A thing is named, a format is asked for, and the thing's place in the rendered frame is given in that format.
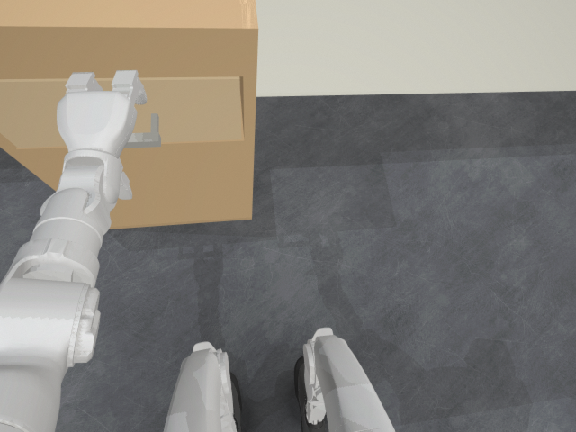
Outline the robot left hand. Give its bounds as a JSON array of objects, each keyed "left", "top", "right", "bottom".
[{"left": 57, "top": 70, "right": 147, "bottom": 200}]

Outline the cabinet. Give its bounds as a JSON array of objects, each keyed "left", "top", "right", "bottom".
[{"left": 0, "top": 0, "right": 258, "bottom": 230}]

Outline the left robot upper arm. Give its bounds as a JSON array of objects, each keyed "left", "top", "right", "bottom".
[{"left": 0, "top": 277, "right": 101, "bottom": 432}]

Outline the right robot foot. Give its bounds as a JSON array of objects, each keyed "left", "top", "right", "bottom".
[{"left": 294, "top": 356, "right": 325, "bottom": 432}]

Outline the robot left forearm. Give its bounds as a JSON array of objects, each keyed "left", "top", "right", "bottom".
[{"left": 0, "top": 148, "right": 122, "bottom": 292}]

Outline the drawer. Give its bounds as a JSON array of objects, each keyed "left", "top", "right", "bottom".
[{"left": 0, "top": 76, "right": 241, "bottom": 148}]

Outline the handle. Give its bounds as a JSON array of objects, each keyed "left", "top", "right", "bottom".
[{"left": 124, "top": 113, "right": 161, "bottom": 149}]

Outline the robot left thigh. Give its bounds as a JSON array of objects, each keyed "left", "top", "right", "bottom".
[{"left": 164, "top": 348, "right": 231, "bottom": 432}]

